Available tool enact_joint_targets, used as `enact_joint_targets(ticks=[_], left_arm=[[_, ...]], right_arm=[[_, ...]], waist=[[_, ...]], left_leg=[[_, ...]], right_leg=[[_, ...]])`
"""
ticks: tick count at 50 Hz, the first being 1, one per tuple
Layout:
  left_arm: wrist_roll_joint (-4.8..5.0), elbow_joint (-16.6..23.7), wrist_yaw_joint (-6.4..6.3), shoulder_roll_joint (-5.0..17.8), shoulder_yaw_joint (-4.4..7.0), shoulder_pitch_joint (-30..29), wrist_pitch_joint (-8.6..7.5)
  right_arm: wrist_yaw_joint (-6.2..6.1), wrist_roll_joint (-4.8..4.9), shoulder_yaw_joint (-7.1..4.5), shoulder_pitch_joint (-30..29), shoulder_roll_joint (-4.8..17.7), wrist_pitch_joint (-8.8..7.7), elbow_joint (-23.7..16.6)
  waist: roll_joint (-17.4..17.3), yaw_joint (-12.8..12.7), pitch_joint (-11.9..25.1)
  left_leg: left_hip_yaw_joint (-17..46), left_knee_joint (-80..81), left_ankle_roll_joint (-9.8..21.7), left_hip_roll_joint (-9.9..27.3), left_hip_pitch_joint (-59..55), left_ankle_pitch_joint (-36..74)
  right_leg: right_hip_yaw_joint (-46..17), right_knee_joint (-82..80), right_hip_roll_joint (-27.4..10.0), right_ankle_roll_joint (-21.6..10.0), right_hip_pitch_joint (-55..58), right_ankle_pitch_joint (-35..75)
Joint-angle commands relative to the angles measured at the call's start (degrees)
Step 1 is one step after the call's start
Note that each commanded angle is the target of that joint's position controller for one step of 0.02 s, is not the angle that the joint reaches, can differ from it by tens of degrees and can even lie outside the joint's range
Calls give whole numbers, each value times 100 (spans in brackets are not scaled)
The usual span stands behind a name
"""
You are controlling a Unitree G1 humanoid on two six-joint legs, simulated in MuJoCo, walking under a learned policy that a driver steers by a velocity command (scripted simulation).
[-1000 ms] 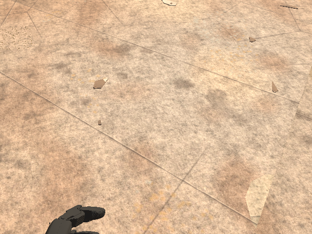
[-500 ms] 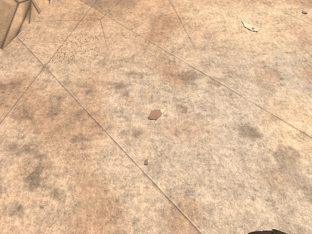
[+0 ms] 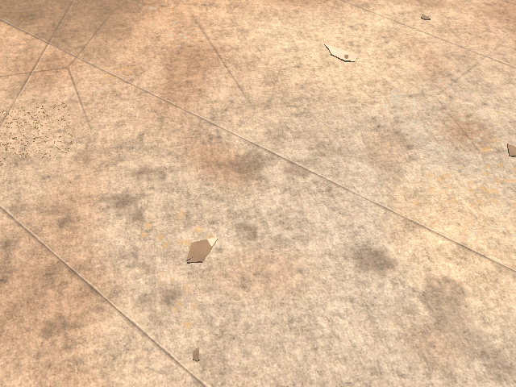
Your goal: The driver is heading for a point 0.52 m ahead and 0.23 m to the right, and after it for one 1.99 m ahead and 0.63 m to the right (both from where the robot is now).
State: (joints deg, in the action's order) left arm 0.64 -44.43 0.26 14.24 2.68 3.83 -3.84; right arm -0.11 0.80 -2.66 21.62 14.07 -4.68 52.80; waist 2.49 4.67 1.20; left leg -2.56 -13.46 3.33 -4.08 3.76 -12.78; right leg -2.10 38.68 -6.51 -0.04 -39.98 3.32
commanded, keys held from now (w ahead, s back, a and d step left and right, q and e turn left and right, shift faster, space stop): w+e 0.82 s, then w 0.18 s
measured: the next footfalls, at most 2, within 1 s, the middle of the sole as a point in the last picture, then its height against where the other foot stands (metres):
right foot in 0.16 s outside the picture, level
left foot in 0.64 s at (246, 364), level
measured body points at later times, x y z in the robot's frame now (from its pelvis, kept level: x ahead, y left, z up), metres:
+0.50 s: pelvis +0.27 -0.07 +0.00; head +0.30 -0.09 +0.45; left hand +0.36 +0.20 -0.11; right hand +0.44 -0.36 -0.09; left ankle +0.49 +0.07 -0.69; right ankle +0.22 -0.14 -0.75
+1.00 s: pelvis +0.53 -0.11 +0.00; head +0.56 -0.12 +0.45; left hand +0.83 +0.02 -0.09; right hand +0.41 -0.37 -0.13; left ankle +0.52 +0.02 -0.75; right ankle +0.58 -0.33 -0.69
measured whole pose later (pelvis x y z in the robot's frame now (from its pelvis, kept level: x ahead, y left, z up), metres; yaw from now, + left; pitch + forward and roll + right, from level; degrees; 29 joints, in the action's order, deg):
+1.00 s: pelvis +0.53 -0.11 +0.00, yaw -29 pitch +2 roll +2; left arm 0.8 -37.3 0.7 16.3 4.2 7.7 -1.9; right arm 0.6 0.4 -4.1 19.6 15.4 -5.2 50.2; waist 2.6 4.8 -0.9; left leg -6.7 -14.7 1.1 -1.1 3.0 -13.7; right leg -4.0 46.0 -5.6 -0.5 -39.3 -4.1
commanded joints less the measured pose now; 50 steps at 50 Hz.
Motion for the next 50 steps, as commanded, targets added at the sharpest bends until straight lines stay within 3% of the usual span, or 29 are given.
enact_joint_targets(ticks=[1,3,5,6,7,8,9,10,11,12,13,14,17,19,22,27,30,31,32,33,34,35,36,37,38,40,43,46,50], left_arm=[[53,528,98,287,15,-716,-89],[67,652,176,329,15,-871,-95],[61,691,234,423,48,-725,-94],[32,619,239,526,111,-367,-89],[10,387,223,706,237,398,-79],[9,142,170,1093,406,1433,-61],[21,60,145,1688,555,2009,-40],[69,39,141,1288,433,2166,-12],[25,116,121,1053,357,1795,-7],[-10,247,108,934,325,1354,-8],[-32,319,114,810,289,1046,-5],[-71,385,112,661,240,868,-25],[-15,413,60,716,268,917,-52],[9,372,-19,899,327,1132,-60],[53,297,-92,944,353,1433,-22],[110,179,-129,926,374,1842,60],[73,233,-182,975,416,1787,134],[64,281,-182,892,394,1706,153],[29,375,-159,676,318,1607,139],[-77,510,-147,346,202,1673,114],[133,658,-138,229,146,2499,55],[182,469,-162,819,253,2367,62],[130,552,-154,1051,321,1755,98],[78,603,-157,964,326,1486,128],[29,690,-136,874,336,1304,137],[94,755,-74,638,317,1347,189],[52,920,-62,432,257,1103,230],[23,981,-14,341,184,783,182],[17,1172,129,256,84,-43,79]], right_arm=[[-26,17,-221,108,994,-25,-153],[-41,4,-252,148,1022,20,-62],[-69,-1,-290,6,1090,66,-52],[-89,11,-309,-125,1137,88,-80],[-113,13,-292,-218,1084,122,-121],[-154,-74,-240,-258,983,112,-265],[-72,-184,-20,216,416,-32,-450],[10,-145,-46,66,563,-223,-367],[68,46,-149,-450,900,-346,-568],[51,77,-129,-842,876,-402,-685],[5,-37,-149,-995,842,-402,-721],[-37,-111,-196,-970,847,-345,-759],[-81,-163,-202,-941,661,-169,-875],[-109,-179,-183,-1389,592,-130,-1054],[-60,-150,-119,-2075,416,-163,-1263],[56,-35,-137,-2709,570,-238,-1556],[107,-15,-213,-2488,770,-338,-1565],[90,-24,-266,-2073,841,-364,-1453],[54,-97,-348,-1407,1026,-388,-1333],[4,-140,-439,-432,1390,-368,-1236],[45,-145,-510,-131,1667,-279,-1037],[56,-56,-386,-364,1068,-247,-1195],[33,-49,-302,-599,763,-214,-1254],[36,-102,-256,-874,703,-182,-1278],[39,-124,-225,-1037,601,-158,-1228],[37,-151,-210,-1105,549,-183,-1149],[53,-116,-277,-944,745,-244,-967],[61,-87,-303,-853,876,-214,-820],[51,35,-322,-551,1082,-122,-635]], waist=[[-526,27,-376],[-575,30,-400],[-685,-133,-262],[-748,-354,-15],[-669,-723,420],[-357,-1094,1035],[951,-999,1718],[964,-1084,2084],[685,-1072,1359],[187,-937,824],[-198,-739,429],[-122,-525,315],[99,-338,192],[74,-434,26],[170,-667,-52],[252,-872,-108],[405,-688,-36],[433,-467,112],[309,-148,612],[-494,171,1452],[-2497,-248,1910],[-1637,-115,1368],[-1039,10,703],[-622,-116,345],[-632,-220,61],[-890,-385,-60],[-706,-407,-130],[-590,-371,-147],[-561,-100,-336]], left_leg=[[727,346,818,1700,-180,1357],[661,128,728,1875,-618,1616],[462,-284,576,1914,-838,2627],[290,-733,472,1841,-831,3617],[22,-1626,326,1605,-675,4393],[-244,-3055,92,1371,379,3703],[-322,-5313,-365,403,2989,956],[627,-6150,-335,163,3923,-1734],[825,-6401,-229,498,4457,-1371],[732,-6155,-176,738,4371,-872],[682,-5693,-203,912,4088,-548],[720,-5325,-240,1050,3664,-354],[639,-4676,-458,1019,3339,-98],[597,-3885,-588,932,3441,491],[582,-2542,-614,672,3002,1540],[747,-1583,-558,442,2629,1651],[762,-1254,-381,392,2134,997],[667,-1029,-254,376,1549,939],[870,-1107,-14,727,397,934],[1912,-1240,324,1790,-1214,874],[4476,-716,1209,2864,-2590,-404],[4499,-500,1076,2780,-2210,-1384],[3548,-433,821,2527,-1497,-1162],[2884,-298,707,2278,-787,-456],[2430,-153,687,2080,-304,37],[1743,141,639,1850,217,495],[1236,388,824,1870,339,1171],[715,449,832,1775,233,1695],[280,432,720,1682,185,1648]], right_leg=[[144,-477,125,-95,-1,72],[160,-621,175,-264,-64,-339],[301,-747,361,-475,353,-859],[478,-845,565,-590,982,-951],[642,-1033,811,-738,2040,-803],[-88,-881,347,-1010,3743,-420],[-2819,-1236,-996,-2023,6053,-1238],[-4211,-2034,-1315,-2189,6489,-1766],[-3509,-2121,-1120,-1895,5937,-1901],[-2784,-2194,-898,-1737,5055,-1463],[-2289,-2339,-700,-1638,4185,-894],[-1993,-2483,-524,-1565,3626,-463],[-1608,-2708,-290,-1626,2917,-56],[-1424,-2768,-187,-1577,2716,50],[-1181,-2673,99,-1312,2485,-275],[-1739,-2241,-80,-1199,2942,-820],[-2186,-1711,-185,-1098,3266,-753],[-2169,-1375,-21,-998,3204,-563],[-1922,-526,278,-826,2845,-412],[-1286,1173,748,-576,1932,-1694],[-775,2712,1219,-292,-24,-3851],[-917,3406,746,-205,-624,-3565],[-773,3531,578,-160,-723,-2993],[-627,3426,384,-115,-483,-2577],[-596,3191,239,-101,-388,-2331],[-466,2965,49,-99,-42,-2118],[-450,2484,9,-28,-178,-1754],[-376,1477,46,-10,-109,-1028],[101,157,153,-65,349,-343]])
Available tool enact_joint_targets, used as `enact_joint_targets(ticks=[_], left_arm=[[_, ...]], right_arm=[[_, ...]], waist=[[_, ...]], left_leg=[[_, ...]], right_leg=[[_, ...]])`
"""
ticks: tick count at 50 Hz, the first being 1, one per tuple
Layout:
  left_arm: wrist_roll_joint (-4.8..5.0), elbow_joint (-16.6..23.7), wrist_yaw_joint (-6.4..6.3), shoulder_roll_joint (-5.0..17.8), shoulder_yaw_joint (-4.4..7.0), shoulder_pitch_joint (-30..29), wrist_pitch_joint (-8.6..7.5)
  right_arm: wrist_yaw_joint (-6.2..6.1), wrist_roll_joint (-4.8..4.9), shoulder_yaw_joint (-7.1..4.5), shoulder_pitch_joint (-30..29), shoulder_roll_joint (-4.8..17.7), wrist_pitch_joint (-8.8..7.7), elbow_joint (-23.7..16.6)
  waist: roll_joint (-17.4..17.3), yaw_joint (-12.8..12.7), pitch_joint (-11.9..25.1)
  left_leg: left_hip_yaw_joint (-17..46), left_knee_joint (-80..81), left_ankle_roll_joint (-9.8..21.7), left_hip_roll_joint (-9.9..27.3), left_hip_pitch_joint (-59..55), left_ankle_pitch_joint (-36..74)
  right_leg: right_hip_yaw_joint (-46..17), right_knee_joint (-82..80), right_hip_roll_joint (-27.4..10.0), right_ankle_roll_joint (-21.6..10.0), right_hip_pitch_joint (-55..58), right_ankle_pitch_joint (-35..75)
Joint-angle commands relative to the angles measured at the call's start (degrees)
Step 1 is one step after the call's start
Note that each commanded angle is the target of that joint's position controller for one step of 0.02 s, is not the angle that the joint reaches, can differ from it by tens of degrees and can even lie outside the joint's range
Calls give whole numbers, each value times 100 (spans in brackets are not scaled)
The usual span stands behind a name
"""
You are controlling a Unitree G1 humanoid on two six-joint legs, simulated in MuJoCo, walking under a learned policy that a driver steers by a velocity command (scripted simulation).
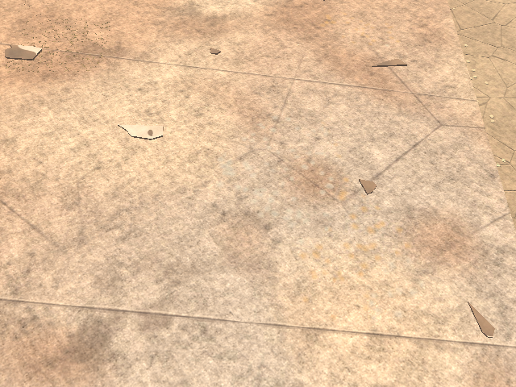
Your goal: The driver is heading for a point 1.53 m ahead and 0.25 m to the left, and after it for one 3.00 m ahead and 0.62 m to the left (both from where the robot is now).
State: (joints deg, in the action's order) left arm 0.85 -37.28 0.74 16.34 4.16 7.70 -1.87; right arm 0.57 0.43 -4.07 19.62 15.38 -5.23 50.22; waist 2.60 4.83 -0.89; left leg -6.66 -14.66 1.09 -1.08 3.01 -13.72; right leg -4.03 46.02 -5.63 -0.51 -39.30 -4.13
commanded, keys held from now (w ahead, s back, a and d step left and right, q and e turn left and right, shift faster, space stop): w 1.00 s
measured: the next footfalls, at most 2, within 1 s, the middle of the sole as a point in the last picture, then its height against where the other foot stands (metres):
right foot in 0.16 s outside the picture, level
left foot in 0.68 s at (214, 364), level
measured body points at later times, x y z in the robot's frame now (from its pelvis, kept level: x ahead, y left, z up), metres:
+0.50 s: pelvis +0.26 -0.06 +0.00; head +0.28 -0.07 +0.45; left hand +0.30 +0.22 -0.11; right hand +0.44 -0.32 -0.10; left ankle +0.44 +0.11 -0.68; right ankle +0.21 -0.15 -0.74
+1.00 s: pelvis +0.53 +0.00 +0.00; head +0.56 +0.01 +0.45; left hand +0.71 +0.26 -0.10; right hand +0.55 -0.28 -0.12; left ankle +0.50 +0.09 -0.74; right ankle +0.68 -0.19 -0.68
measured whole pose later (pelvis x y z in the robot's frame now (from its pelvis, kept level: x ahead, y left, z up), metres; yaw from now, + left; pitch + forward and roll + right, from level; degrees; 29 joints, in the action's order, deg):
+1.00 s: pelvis +0.53 +0.00 +0.00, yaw -1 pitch +2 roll +1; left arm 0.2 -44.6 -0.3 16.3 3.7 8.2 -3.5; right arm 0.8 0.0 -2.6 19.1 14.7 -4.7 51.5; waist 2.4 3.3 -0.4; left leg -2.7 -13.8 3.7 -3.5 5.5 -10.1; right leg -2.7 47.2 -7.5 0.4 -39.4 -2.1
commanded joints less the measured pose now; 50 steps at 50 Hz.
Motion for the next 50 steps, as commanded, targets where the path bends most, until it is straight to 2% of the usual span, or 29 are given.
enact_joint_targets(ticks=[1,3,5,7,8,9,10,11,12,13,14,16,18,20,24,29,32,33,34,35,36,37,38,39,40,42,44,47,50], left_arm=[[12,523,108,59,-72,-604,-128],[34,644,144,150,-59,-826,-138],[17,667,160,296,-4,-725,-149],[-47,261,108,677,220,560,-141],[-78,54,28,1100,368,1587,-110],[-82,-5,11,1657,433,1777,-109],[-54,13,20,1126,304,1893,-126],[-65,18,27,927,213,1508,-161],[-56,36,31,763,157,1131,-177],[-78,42,53,592,106,824,-191],[-122,54,63,457,66,653,-222],[-93,-17,67,452,81,575,-303],[-82,-143,41,573,116,638,-367],[-78,-274,-6,638,133,775,-368],[-35,-507,-65,789,163,1072,-332],[33,-854,-90,901,203,1469,-239],[45,-949,-130,1002,236,1376,-155],[44,-951,-144,987,221,1278,-121],[-6,-923,-165,803,144,1308,-100],[-83,-740,-148,327,-21,1782,-163],[-61,-818,-119,122,-103,1988,-284],[78,-762,-78,678,40,1473,-364],[139,-626,-70,775,59,1022,-406],[78,-588,-102,733,59,777,-403],[13,-598,-122,680,85,756,-357],[-4,-681,-129,470,69,1001,-240],[-35,-645,-147,381,55,882,-174],[-80,-499,-140,315,28,334,-188],[-57,-387,-70,172,-37,-227,-242]], right_arm=[[-12,96,-190,-216,1010,-41,-310],[-9,137,-209,-42,1110,24,-187],[-26,177,-232,-43,1218,91,-106],[-59,196,-179,-88,1144,134,-55],[-78,48,-56,-105,882,108,-176],[-17,-50,180,448,204,-12,-361],[23,79,51,151,728,-128,-256],[43,223,-21,-352,949,-180,-459],[14,183,0,-608,878,-189,-506],[-8,73,-17,-694,842,-163,-501],[-5,48,-32,-564,796,-97,-467],[-9,46,-1,-401,580,36,-408],[-38,-3,18,-639,496,119,-489],[-33,-42,43,-1017,445,128,-598],[56,3,112,-1766,336,70,-770],[195,51,121,-2392,436,17,-1044],[236,37,51,-2034,622,-29,-1000],[212,16,-39,-1463,762,-35,-829],[159,-7,-183,-515,1065,-35,-554],[109,-125,-313,279,1643,-22,-453],[147,-27,-278,524,1523,5,-355],[138,48,-157,274,1134,5,-396],[120,40,-105,-153,968,12,-479],[115,-13,-57,-522,820,20,-538],[127,-78,-8,-744,656,3,-573],[132,-104,10,-844,582,-51,-552],[99,-74,-23,-761,708,-96,-463],[12,-51,-55,-511,834,-69,-324],[-37,-3,-57,-280,897,-28,-214]], waist=[[-591,-57,-173],[-679,-45,-246],[-812,-229,-165],[-734,-937,616],[-261,-1347,1376],[1283,-957,2056],[780,-1223,2293],[618,-1159,1418],[277,-979,964],[149,-791,625],[221,-577,519],[191,-390,421],[96,-356,204],[29,-444,50],[58,-708,-148],[89,-887,-319],[234,-620,-91],[215,-300,247],[55,71,895],[-1008,73,1870],[-1887,60,2378],[-1362,157,1685],[-1047,51,999],[-703,-110,580],[-714,-296,322],[-858,-521,313],[-752,-570,185],[-587,-448,35],[-598,-250,-81]], left_leg=[[706,519,939,1448,141,1707],[763,380,892,1629,-191,1855],[719,-2,795,1723,-428,2669],[277,-1531,527,1356,-84,4113],[79,-3175,272,1097,1121,2790],[248,-5240,-85,83,3378,-1374],[1129,-5986,-35,209,3964,-1943],[1062,-6106,33,469,4374,-1507],[960,-5822,47,708,4233,-989],[946,-5472,9,846,3975,-678],[1012,-5278,-9,963,3595,-449],[990,-4975,-85,986,3301,-229],[980,-4517,-186,997,3474,167],[980,-3826,-244,985,3641,812],[814,-2462,-220,752,3357,1863],[804,-1706,-11,591,3405,1556],[609,-1444,234,378,2744,951],[411,-1300,363,178,1923,932],[552,-1446,564,313,500,1132],[2652,-1490,1303,1761,-1786,929],[4734,-536,1804,2332,-2591,-143],[4366,-318,1547,2173,-2158,-875],[3620,-198,1327,2005,-1350,-773],[3070,-39,1226,1795,-537,-350],[2664,154,1158,1590,88,101],[2246,453,1185,1425,605,593],[1889,647,1261,1390,750,1083],[1487,737,1203,1307,561,1639],[1096,771,1037,1130,492,1665]], right_leg=[[356,-763,95,-43,321,342],[417,-1070,167,-153,363,-12],[555,-1379,337,-339,776,-427],[829,-1827,701,-635,2819,-105],[-186,-1586,-150,-959,4603,229],[-3008,-2184,-1618,-1925,6305,-620],[-3665,-2661,-1675,-1949,6263,-1097],[-2792,-2731,-1455,-1703,5606,-798],[-2099,-2817,-1184,-1542,4822,-323],[-1650,-2994,-984,-1453,4121,122],[-1369,-3190,-838,-1399,3644,349],[-1088,-3533,-770,-1453,3199,471],[-785,-3744,-743,-1478,3003,654],[-511,-3838,-660,-1408,3024,682],[-68,-3880,-492,-1177,3055,454],[-149,-3532,-833,-1074,3829,409],[-148,-2959,-907,-901,4183,1497],[42,-2286,-700,-777,4125,2403],[297,-1103,-382,-591,3596,2419],[602,1119,274,-195,1613,505],[-3,2303,940,-37,254,-2951],[-335,2852,592,-103,-428,-2819],[-145,2748,287,-183,-608,-2258],[-7,2444,45,-182,-407,-1763],[-21,2121,-132,-170,-89,-1426],[-23,1851,-245,-109,404,-1128],[28,1505,-279,-1,281,-805],[67,558,-287,123,-54,69],[234,-513,-129,122,168,861]])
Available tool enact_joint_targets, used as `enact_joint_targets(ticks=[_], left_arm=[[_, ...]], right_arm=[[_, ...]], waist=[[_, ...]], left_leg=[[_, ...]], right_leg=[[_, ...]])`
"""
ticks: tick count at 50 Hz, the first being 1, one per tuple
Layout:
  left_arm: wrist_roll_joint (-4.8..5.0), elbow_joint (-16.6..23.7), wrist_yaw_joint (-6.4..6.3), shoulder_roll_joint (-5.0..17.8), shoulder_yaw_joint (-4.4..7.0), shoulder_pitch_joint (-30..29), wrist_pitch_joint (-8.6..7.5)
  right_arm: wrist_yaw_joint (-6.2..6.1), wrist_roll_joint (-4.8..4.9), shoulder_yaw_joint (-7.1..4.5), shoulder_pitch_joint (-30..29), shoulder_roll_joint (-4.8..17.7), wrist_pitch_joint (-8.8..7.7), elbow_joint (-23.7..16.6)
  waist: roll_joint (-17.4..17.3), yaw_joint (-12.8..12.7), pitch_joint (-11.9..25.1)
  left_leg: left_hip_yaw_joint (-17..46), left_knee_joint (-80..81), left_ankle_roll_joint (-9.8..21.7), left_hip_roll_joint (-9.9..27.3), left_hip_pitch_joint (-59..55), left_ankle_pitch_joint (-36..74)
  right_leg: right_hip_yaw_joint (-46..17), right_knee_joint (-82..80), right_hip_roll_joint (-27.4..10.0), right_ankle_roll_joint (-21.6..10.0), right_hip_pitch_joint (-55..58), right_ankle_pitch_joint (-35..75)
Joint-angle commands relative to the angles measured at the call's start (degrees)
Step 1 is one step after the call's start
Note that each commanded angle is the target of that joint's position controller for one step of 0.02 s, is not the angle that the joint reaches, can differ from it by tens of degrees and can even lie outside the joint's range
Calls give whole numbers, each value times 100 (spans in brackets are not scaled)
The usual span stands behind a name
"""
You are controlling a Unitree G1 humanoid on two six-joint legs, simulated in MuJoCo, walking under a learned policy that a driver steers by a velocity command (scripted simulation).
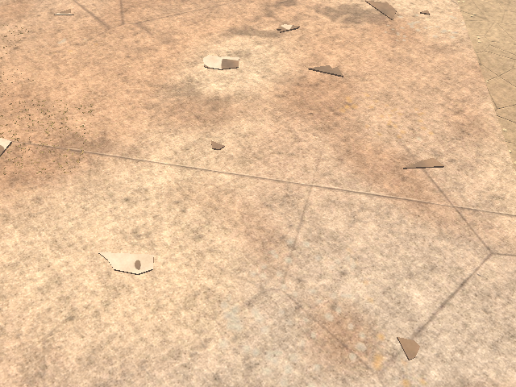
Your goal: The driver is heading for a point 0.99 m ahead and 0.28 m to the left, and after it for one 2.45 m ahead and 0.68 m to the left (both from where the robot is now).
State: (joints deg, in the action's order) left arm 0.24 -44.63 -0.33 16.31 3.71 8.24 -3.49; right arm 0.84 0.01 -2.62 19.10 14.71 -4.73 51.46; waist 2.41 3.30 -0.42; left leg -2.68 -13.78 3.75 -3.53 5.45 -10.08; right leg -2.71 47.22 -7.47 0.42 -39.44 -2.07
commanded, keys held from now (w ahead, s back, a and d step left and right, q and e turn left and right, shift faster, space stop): w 0.36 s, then w+q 0.64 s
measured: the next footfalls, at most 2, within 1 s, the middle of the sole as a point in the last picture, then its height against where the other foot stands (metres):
right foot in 0.22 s outside the picture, level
left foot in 0.78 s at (212, 350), level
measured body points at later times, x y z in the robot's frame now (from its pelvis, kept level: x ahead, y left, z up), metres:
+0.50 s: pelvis +0.28 -0.07 +0.00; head +0.30 -0.08 +0.45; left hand +0.32 +0.20 -0.12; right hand +0.42 -0.34 -0.12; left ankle +0.38 +0.11 -0.67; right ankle +0.27 -0.15 -0.75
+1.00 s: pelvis +0.56 +0.02 +0.00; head +0.59 +0.04 +0.44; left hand +0.64 +0.33 -0.11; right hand +0.72 -0.23 -0.12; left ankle +0.56 +0.09 -0.75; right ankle +0.67 -0.15 -0.67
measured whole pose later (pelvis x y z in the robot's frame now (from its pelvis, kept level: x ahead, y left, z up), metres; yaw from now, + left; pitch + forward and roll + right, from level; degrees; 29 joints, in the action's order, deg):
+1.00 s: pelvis +0.56 +0.02 +0.00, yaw +18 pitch +2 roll +0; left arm -0.6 -45.2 -0.3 16.9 3.3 6.7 -6.0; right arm 0.8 0.6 -4.1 17.1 15.3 -2.9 43.9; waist 1.4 1.8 -2.3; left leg 3.2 -21.2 5.9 -6.3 13.4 -9.0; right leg -4.1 58.2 -6.0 1.8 -34.6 -15.6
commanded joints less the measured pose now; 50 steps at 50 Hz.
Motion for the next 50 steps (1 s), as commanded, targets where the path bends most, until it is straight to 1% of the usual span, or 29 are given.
enact_joint_targets(ticks=[1,4,7,9,10,11,12,13,14,15,16,17,19,21,25,28,33,36,37,38,39,40,41,42,43,44,46,48,50], left_arm=[[18,396,63,149,-12,-483,-94],[62,559,158,164,-39,-977,-130],[73,688,261,266,-32,-1163,-178],[59,605,282,438,34,-791,-200],[36,424,263,588,125,-191,-206],[11,130,210,892,269,764,-202],[-96,-1,161,1434,396,1579,-184],[-3,-99,188,1376,367,1788,-155],[48,-65,176,931,230,1584,-153],[49,10,157,797,174,1102,-149],[-1,63,158,674,132,729,-148],[-55,89,172,516,86,489,-167],[-77,52,185,405,62,335,-227],[-75,-63,158,515,97,377,-297],[-115,-278,52,637,126,598,-301],[-90,-368,2,703,121,670,-293],[-7,-648,-36,795,165,1082,-125],[38,-612,-104,993,230,913,22],[42,-580,-144,1071,254,851,72],[40,-542,-180,1096,256,747,131],[17,-457,-214,1045,220,738,127],[-157,-190,-109,335,-14,1223,-27],[-77,-146,-2,351,-71,1033,-292],[160,23,84,720,39,398,-454],[195,117,90,702,17,149,-534],[66,86,45,680,43,88,-543],[-54,77,12,719,116,239,-397],[-104,111,-5,562,100,301,-275],[-125,264,-28,454,64,-80,-228]], right_arm=[[-73,59,-207,-115,995,-66,-286],[-80,92,-224,211,1052,8,-115],[-113,120,-266,290,1117,108,-6],[-140,132,-301,164,1204,159,-4],[-152,140,-298,27,1202,190,-26],[-163,97,-229,30,1031,206,-74],[-141,-6,-69,459,563,135,-245],[-97,3,41,757,249,3,-167],[-47,161,-116,221,858,-94,-239],[-30,243,-149,-258,984,-154,-401],[-57,184,-153,-494,939,-164,-432],[-72,121,-181,-504,881,-124,-425],[-79,123,-167,-217,651,17,-322],[-101,131,-155,-284,543,135,-333],[-76,113,-170,-829,504,147,-513],[7,105,-123,-1342,394,113,-685],[174,110,-63,-2024,315,115,-1103],[281,107,-144,-1877,491,129,-1275],[287,100,-220,-1530,620,150,-1244],[271,114,-354,-776,833,162,-1082],[182,126,-553,201,1228,186,-857],[85,153,-710,596,1879,208,-801],[88,142,-591,632,1637,160,-922],[81,80,-484,500,1279,127,-924],[71,88,-440,150,1106,96,-976],[69,93,-390,-243,948,92,-1061],[36,20,-313,-627,750,93,-1240],[-21,48,-345,-609,870,79,-1269],[-102,71,-396,-441,1041,78,-1244]], waist=[[-567,-18,-180],[-556,161,-343],[-623,103,-387],[-742,-166,-149],[-738,-521,211],[-588,-908,871],[366,-935,1831],[1356,-856,2356],[842,-985,1749],[569,-877,983],[182,-722,568],[162,-528,305],[288,-277,271],[223,-228,99],[80,-376,-112],[52,-565,-251],[-58,-808,-486],[164,-559,-242],[289,-345,25],[255,84,423],[-40,536,939],[-1421,207,1567],[-1315,247,2275],[-976,418,1676],[-597,251,1054],[-231,-6,620],[-415,-366,360],[-479,-458,281],[-496,-371,133]], left_leg=[[650,690,753,1376,187,1205],[688,545,764,1571,-274,1109],[787,206,686,1843,-834,1501],[747,-270,567,1859,-1008,2547],[566,-954,452,1675,-923,3445],[335,-2111,276,1356,-370,3436],[41,-4259,-66,737,1593,1546],[567,-5531,-224,-10,3067,-2303],[967,-6068,-137,351,3705,-2244],[768,-5978,-70,649,3910,-1675],[650,-5695,-82,888,3713,-1174],[662,-5381,-112,1062,3414,-844],[685,-5112,-186,1193,2927,-551],[691,-4847,-288,1232,3061,-234],[846,-3747,-374,1096,3454,985],[552,-2812,-329,952,3209,1698],[309,-2116,-128,841,3620,1290],[-120,-2050,130,513,3119,385],[-299,-2099,244,299,2595,92],[-403,-1886,411,56,1603,173],[138,-1653,680,188,-75,418],[2930,-1524,1654,1668,-2383,-76],[5070,-541,2140,2317,-3084,-530],[4270,-399,1782,2113,-2725,-441],[3474,-367,1559,1886,-1871,-71],[2900,-276,1398,1651,-966,450],[2414,-2,1326,1367,93,1133],[2094,127,1361,1242,574,1537],[1830,175,1277,1096,829,1659]], right_leg=[[165,-905,117,26,252,794],[208,-1416,231,-26,192,748],[182,-1734,306,-218,163,209],[327,-1873,493,-391,810,-204],[515,-2034,685,-528,1687,-169],[414,-1919,585,-733,3164,9],[-1528,-1771,-822,-1420,5477,-144],[-3657,-2640,-1519,-1944,6378,-1164],[-3374,-2886,-1327,-1689,5975,-1837],[-2610,-3045,-1157,-1487,5129,-1622],[-2070,-3231,-948,-1403,4324,-1165],[-1664,-3429,-755,-1346,3714,-717],[-1165,-3755,-585,-1338,3196,-354],[-700,-3978,-577,-1361,2989,13],[90,-4113,-474,-1185,3167,474],[598,-4210,-391,-1014,3232,489],[902,-3842,-764,-935,4401,1080],[1129,-3003,-871,-758,4803,3234],[1213,-2416,-847,-684,4817,4201],[1353,-1402,-698,-553,4578,4622],[1400,53,-460,-339,3531,3706],[1299,2277,479,48,897,-420],[31,3217,1099,48,-185,-3161],[-341,3340,717,-101,-722,-2777],[-251,2918,457,-192,-708,-2255],[-197,2366,254,-164,-396,-1939],[-203,1793,74,-39,337,-1624],[-82,1300,100,157,506,-1411],[0,518,201,322,450,-800]])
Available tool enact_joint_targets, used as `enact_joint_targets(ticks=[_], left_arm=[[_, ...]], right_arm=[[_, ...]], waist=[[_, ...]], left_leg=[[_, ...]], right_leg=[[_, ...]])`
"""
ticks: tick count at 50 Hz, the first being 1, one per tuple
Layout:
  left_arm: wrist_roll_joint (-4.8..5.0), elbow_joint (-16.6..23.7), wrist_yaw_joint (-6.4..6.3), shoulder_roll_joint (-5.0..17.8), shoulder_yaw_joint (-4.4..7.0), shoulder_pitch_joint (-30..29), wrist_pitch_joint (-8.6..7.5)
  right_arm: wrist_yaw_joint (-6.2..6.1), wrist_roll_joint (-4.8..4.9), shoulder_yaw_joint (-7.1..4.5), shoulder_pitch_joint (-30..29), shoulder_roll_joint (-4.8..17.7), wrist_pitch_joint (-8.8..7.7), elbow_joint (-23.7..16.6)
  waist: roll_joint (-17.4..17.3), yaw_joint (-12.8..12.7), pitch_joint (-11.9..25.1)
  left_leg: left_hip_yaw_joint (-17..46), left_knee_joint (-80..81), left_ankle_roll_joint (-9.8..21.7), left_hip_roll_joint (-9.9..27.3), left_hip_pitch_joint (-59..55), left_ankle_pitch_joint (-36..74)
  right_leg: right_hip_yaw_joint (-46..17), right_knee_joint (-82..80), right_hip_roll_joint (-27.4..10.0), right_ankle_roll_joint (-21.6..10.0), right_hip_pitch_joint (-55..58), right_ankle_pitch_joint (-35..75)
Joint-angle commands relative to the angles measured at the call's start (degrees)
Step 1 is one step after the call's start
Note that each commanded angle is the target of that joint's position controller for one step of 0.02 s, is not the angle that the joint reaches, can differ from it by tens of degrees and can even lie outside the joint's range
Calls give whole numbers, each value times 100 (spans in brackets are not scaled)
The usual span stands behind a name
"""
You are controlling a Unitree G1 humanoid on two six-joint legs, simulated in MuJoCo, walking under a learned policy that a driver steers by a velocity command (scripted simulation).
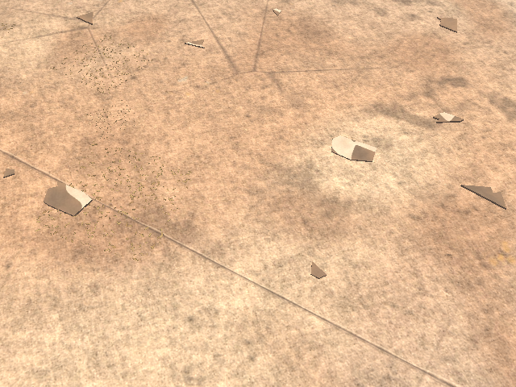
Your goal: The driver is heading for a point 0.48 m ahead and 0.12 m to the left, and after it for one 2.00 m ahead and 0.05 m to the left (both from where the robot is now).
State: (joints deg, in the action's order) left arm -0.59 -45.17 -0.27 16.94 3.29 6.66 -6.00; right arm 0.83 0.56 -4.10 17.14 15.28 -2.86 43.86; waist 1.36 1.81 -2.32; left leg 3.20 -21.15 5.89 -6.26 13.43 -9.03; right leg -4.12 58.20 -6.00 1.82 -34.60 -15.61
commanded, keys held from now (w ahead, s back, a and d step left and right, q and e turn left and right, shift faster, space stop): w+q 0.72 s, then w+e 0.28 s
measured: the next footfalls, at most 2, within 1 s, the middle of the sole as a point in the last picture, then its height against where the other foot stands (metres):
right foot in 0.26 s outside the picture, level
left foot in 0.78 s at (174, 366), level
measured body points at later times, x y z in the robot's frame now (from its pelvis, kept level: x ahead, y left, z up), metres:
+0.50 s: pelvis +0.28 -0.05 +0.00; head +0.31 -0.05 +0.45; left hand +0.26 +0.24 -0.11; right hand +0.50 -0.27 -0.10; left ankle +0.28 +0.11 -0.66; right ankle +0.30 -0.15 -0.74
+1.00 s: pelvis +0.51 +0.11 +0.00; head +0.53 +0.14 +0.45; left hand +0.49 +0.42 -0.12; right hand +0.72 -0.09 -0.11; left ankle +0.48 +0.18 -0.74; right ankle +0.62 -0.03 -0.66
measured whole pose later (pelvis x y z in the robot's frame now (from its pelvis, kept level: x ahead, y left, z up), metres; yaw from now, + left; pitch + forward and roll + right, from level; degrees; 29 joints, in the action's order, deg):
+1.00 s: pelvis +0.51 +0.11 +0.00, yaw +25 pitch +1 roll +1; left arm 1.9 -47.8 0.5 17.9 3.3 11.7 -3.1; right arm 1.3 -0.8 -3.6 15.9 14.4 -4.4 41.4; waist 2.6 0.7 -2.2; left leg -5.8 -20.4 4.4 -3.1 10.6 -10.8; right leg -3.0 64.0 -6.8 0.6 -35.2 -14.9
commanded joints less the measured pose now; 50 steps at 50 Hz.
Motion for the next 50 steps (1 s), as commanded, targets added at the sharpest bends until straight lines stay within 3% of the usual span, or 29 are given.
enact_joint_targets(ticks=[1,4,7,10,11,12,13,14,15,16,17,18,20,22,25,30,34,36,37,38,39,40,41,42,43,44,45,47,50], left_arm=[[-43,389,-31,332,81,-157,20],[20,571,29,219,23,-750,-22],[100,733,92,378,59,-1048,-71],[112,735,150,616,146,-868,-156],[109,659,146,665,183,-566,-188],[64,524,117,800,263,-30,-215],[-37,439,76,1079,346,783,-236],[-106,277,61,1584,469,1408,-158],[68,244,99,1193,401,1420,-121],[84,366,78,730,279,1126,-90],[29,402,64,593,220,824,-41],[-5,372,61,474,175,619,-10],[-33,304,46,358,131,502,-24],[24,211,52,445,169,549,-69],[23,105,40,674,248,606,-77],[61,-31,-2,856,277,764,19],[166,-180,-2,1058,334,1045,147],[225,-178,-31,1232,387,1014,216],[261,-222,-44,1290,396,1095,247],[275,-271,-50,1245,354,1083,272],[176,-266,-50,1008,237,1132,242],[-37,-11,64,181,-63,1754,138],[190,-141,131,609,2,1422,-21],[434,80,158,950,121,723,-65],[415,165,138,842,81,509,-81],[281,105,109,804,91,460,-47],[247,19,106,805,124,676,41],[254,-133,90,586,107,1008,224],[229,-71,41,415,97,748,348]], right_arm=[[-131,32,-259,-161,1012,-96,-468],[-174,61,-270,88,1026,-40,-415],[-185,101,-271,336,999,2,-320],[-226,77,-278,330,971,52,-328],[-229,69,-270,250,938,71,-361],[-219,51,-213,203,780,73,-412],[-191,-12,-88,192,461,52,-520],[-187,107,24,1020,75,-9,-666],[-199,196,-32,1119,597,-32,-589],[-201,176,-142,508,1010,-4,-605],[-209,106,-165,91,1031,30,-687],[-194,42,-179,-143,959,37,-769],[-128,102,-178,-95,731,90,-814],[-102,115,-135,-148,517,153,-901],[-76,77,-98,-436,437,179,-1062],[94,79,-20,-1223,311,100,-1247],[221,101,-23,-1706,352,105,-1491],[245,63,-114,-1534,533,129,-1530],[232,27,-181,-1206,632,141,-1474],[185,30,-313,-365,813,147,-1246],[77,40,-459,605,1115,181,-966],[3,35,-522,720,1811,142,-912],[13,13,-388,981,1384,86,-1010],[49,-57,-294,701,1156,12,-916],[47,-45,-245,335,1028,-33,-866],[50,-57,-179,-22,804,-68,-835],[49,-98,-123,-256,631,-118,-844],[47,-115,-126,-415,578,-240,-758],[-8,-178,-164,-386,653,-355,-549]], waist=[[-414,-136,281],[-586,130,245],[-661,229,218],[-819,62,254],[-894,-116,325],[-849,-384,625],[-383,-739,1362],[1395,-455,2120],[1496,-514,2015],[807,-693,1230],[409,-648,766],[328,-547,418],[536,-342,235],[493,-301,175],[312,-314,137],[200,-589,-49],[212,-670,-238],[380,-440,-34],[435,-210,225],[304,310,655],[-6,766,1142],[-1610,183,1828],[-1080,584,2725],[-740,660,1795],[-536,417,1187],[-425,198,808],[-540,-32,646],[-548,-248,528],[-408,-261,164]], left_leg=[[1123,890,958,1253,120,1434],[1037,782,695,1057,261,814],[1458,514,613,1238,-62,393],[1978,-31,507,1445,-539,377],[2045,-274,437,1398,-554,518],[1917,-825,279,1135,-428,776],[1490,-2264,71,789,179,304],[685,-4228,-369,-67,2201,-2123],[730,-5174,-446,362,3130,-2490],[727,-5439,-481,611,3346,-1940],[514,-5362,-506,814,3198,-1494],[487,-5099,-514,962,3048,-1209],[399,-4737,-493,1181,2624,-946],[289,-4456,-529,1256,2654,-819],[256,-3815,-616,1322,2904,-238],[-174,-2302,-540,1210,2574,1014],[-483,-1654,-329,1064,2478,653],[-778,-1521,-105,748,1941,61],[-867,-1435,42,526,1287,-207],[-881,-1011,248,315,24,146],[-272,-946,456,619,-1746,422],[2747,-750,1424,2447,-3838,-33],[4130,85,1698,2967,-3875,-609],[3094,203,1358,2753,-3204,-210],[2263,260,1120,2515,-2318,223],[1682,399,958,2290,-1580,604],[1246,612,863,2130,-1040,842],[795,1031,844,2064,-517,898],[95,1333,740,2003,-368,1215]], right_leg=[[150,-1070,127,217,43,975],[187,-2298,423,226,495,1997],[28,-2797,533,157,644,2058],[-92,-3064,543,-44,888,1416],[-11,-3209,569,-154,1266,1272],[25,-3365,506,-324,2090,1264],[-711,-3232,-318,-669,3505,989],[-3240,-3599,-1675,-1631,5503,70],[-4322,-3989,-1952,-1773,5541,-1360],[-3421,-4117,-1648,-1483,4856,-1497],[-2538,-4161,-1380,-1263,4129,-808],[-1954,-4288,-1143,-1194,3525,-125],[-1149,-4564,-857,-1094,2943,541],[-702,-4781,-867,-1200,2815,969],[-173,-4927,-960,-1303,2948,1628],[821,-4930,-780,-1073,3136,2009],[1140,-4699,-991,-946,3720,2557],[1367,-4074,-1019,-836,3958,4326],[1409,-3478,-1021,-819,3911,5223],[1523,-2510,-902,-720,3558,5456],[1554,-1150,-703,-543,2348,4232],[1382,1168,253,-184,-188,-1126],[102,2053,493,-241,-594,-1928],[12,2179,251,-305,-1022,-1502],[46,1749,-9,-342,-950,-987],[55,1360,-190,-305,-709,-646],[-33,1152,-313,-269,-305,-366],[-72,941,-325,-171,81,-56],[-238,397,-257,-30,-335,623]])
